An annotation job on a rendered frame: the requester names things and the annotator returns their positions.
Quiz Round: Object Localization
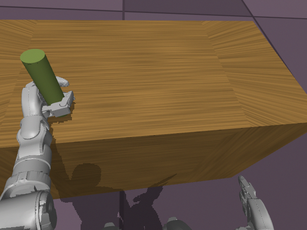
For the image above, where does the left robot hand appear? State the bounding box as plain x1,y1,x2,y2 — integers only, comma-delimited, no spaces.
21,76,75,120

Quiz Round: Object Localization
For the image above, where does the can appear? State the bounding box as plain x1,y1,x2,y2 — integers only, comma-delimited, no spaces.
20,49,68,117

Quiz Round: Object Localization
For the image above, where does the left robot arm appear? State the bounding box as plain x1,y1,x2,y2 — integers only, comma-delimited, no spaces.
0,115,57,230

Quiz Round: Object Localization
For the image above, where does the right robot hand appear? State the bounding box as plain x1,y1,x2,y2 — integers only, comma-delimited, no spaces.
235,175,274,230

